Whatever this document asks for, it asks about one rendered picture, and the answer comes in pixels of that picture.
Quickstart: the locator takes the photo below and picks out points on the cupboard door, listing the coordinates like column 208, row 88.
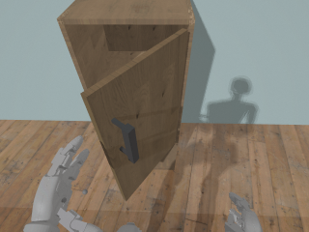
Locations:
column 146, row 94

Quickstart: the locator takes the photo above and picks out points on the right robot hand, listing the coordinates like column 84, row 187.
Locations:
column 247, row 221

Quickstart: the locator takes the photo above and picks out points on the handle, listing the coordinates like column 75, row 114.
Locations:
column 129, row 136

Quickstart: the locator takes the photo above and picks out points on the left robot hand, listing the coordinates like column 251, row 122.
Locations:
column 56, row 184

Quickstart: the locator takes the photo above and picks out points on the robot left forearm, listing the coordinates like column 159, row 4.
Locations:
column 40, row 226

